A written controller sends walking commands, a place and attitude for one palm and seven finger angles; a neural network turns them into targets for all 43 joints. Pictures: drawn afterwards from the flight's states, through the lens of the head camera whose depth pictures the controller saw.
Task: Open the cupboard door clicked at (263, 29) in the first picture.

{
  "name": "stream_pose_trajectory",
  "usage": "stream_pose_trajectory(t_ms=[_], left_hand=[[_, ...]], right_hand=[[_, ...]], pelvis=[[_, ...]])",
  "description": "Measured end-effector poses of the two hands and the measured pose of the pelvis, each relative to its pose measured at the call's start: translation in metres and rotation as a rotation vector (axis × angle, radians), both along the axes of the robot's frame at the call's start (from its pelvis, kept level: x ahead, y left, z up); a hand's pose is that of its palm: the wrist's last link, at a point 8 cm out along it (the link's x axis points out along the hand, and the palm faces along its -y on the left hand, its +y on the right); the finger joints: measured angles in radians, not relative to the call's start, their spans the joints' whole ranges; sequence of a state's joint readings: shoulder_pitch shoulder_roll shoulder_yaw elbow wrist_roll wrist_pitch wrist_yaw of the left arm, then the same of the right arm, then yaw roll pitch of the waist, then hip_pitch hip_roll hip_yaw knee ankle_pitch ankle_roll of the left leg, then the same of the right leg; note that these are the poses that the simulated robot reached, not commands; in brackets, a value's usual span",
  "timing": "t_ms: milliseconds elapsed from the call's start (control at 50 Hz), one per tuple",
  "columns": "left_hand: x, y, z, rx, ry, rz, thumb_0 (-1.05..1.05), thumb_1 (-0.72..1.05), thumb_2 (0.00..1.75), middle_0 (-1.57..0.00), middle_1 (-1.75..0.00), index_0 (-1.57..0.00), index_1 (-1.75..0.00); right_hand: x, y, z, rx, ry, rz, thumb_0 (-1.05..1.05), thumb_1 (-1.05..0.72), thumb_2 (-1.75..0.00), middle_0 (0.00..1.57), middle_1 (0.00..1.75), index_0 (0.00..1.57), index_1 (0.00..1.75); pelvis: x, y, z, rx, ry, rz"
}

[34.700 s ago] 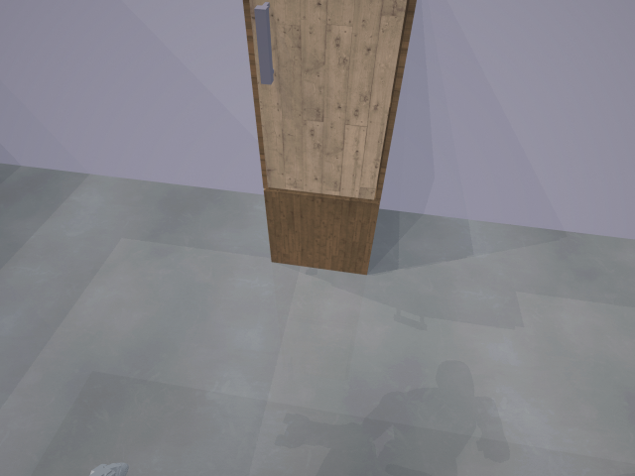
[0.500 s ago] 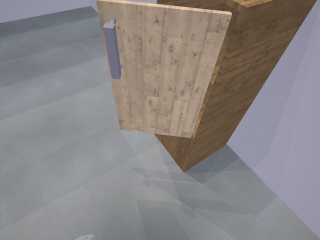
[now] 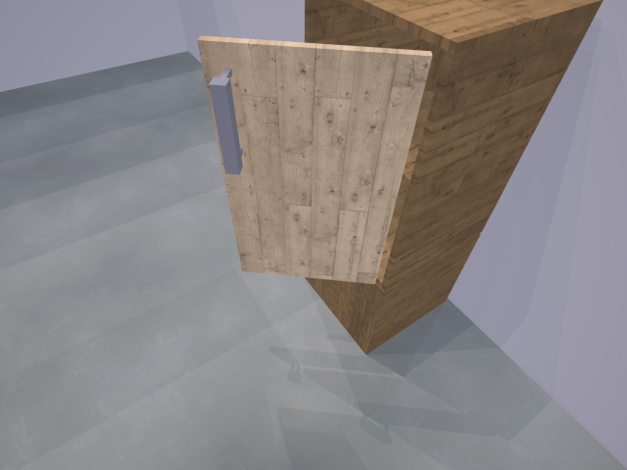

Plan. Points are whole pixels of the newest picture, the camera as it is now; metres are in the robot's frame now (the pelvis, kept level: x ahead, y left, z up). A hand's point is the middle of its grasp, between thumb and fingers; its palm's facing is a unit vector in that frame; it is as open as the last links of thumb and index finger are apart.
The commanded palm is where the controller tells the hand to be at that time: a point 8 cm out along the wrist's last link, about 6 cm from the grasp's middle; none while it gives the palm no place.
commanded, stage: come to a stop and stand still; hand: left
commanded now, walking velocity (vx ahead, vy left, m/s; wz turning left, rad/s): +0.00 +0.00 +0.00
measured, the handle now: (230, 123) +0.62 +0.18 +0.12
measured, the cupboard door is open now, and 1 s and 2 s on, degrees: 50 50 50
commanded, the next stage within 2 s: look again from close up in 0.12 s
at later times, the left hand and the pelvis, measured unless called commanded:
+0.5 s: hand out of the picture +0.00 +0.19 -0.18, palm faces +0.02 -0.97 -0.23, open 7.3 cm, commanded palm none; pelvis +0.00 +0.01 -0.01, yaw +0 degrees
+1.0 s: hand out of the picture +0.00 +0.17 -0.18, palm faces +0.02 -0.99 -0.17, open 7.3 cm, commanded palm none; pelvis +0.02 +0.00 -0.01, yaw +0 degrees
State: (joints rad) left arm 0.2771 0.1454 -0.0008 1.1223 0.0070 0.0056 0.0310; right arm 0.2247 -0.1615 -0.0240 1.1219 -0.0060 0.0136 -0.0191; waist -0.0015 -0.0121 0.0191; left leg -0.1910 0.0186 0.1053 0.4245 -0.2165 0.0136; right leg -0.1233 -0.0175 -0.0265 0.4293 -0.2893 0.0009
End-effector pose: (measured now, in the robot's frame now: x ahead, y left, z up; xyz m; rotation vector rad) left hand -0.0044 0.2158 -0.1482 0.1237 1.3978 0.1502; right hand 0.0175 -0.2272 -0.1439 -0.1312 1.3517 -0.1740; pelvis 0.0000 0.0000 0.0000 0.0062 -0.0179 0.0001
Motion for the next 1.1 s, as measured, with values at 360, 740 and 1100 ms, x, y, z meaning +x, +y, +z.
stream_pose_trajectory(t_ms=[360,740,1100], left_hand=[[-0.013,0.004,-0.001,0.010,0.027,-0.028,0.01,0.91,0.90,-0.20,-0.30,-0.20,-0.30],[0.015,0.013,0.003,0.039,-0.042,-0.031,0.01,0.92,0.90,-0.20,-0.30,-0.20,-0.30],[-0.001,0.002,-0.014,-0.026,0.056,0.032,0.00,0.91,0.90,-0.20,-0.30,-0.20,-0.30]], right_hand=[[-0.053,0.025,-0.011,0.052,0.094,-0.011,0.01,-0.91,-0.90,0.20,0.30,0.20,0.30],[-0.014,0.013,-0.010,0.028,0.001,0.016,0.01,-0.92,-0.90,0.20,0.30,0.20,0.30],[0.015,0.005,-0.008,-0.003,0.040,0.039,0.01,-0.91,-0.90,0.20,0.30,0.20,0.30]], pelvis=[[-0.007,0.009,-0.006,-0.019,0.018,0.011],[0.004,0.006,-0.006,0.008,0.013,-0.007],[0.035,0.004,-0.013,-0.013,0.028,0.006]])
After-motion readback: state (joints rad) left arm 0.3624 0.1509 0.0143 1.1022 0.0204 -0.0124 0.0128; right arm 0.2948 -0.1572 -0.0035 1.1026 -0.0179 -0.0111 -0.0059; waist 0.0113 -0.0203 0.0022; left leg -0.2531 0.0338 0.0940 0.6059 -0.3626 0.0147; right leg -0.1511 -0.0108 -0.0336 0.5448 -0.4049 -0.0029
